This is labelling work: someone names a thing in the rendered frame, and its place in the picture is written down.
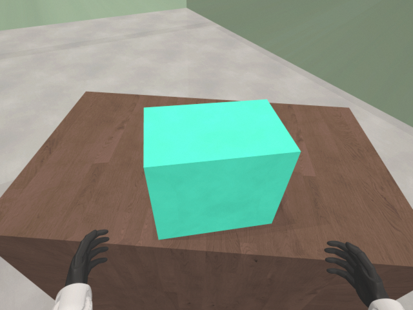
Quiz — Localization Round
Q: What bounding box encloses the left robot forearm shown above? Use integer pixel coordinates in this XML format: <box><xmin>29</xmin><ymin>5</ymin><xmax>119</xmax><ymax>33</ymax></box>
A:
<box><xmin>52</xmin><ymin>283</ymin><xmax>93</xmax><ymax>310</ymax></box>

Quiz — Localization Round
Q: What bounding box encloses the carton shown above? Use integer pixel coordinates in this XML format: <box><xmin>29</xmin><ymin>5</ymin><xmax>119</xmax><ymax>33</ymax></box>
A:
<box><xmin>143</xmin><ymin>99</ymin><xmax>301</xmax><ymax>240</ymax></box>

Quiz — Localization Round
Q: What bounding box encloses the robot left hand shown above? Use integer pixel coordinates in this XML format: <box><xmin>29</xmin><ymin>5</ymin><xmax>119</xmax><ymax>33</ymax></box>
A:
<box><xmin>65</xmin><ymin>229</ymin><xmax>109</xmax><ymax>287</ymax></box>

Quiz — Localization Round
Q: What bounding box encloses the pedestal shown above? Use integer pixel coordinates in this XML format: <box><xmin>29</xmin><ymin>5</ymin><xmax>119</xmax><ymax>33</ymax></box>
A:
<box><xmin>0</xmin><ymin>91</ymin><xmax>413</xmax><ymax>310</ymax></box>

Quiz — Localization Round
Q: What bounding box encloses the robot right hand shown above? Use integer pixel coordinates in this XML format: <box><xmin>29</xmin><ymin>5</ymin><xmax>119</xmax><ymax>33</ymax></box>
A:
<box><xmin>325</xmin><ymin>241</ymin><xmax>390</xmax><ymax>307</ymax></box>

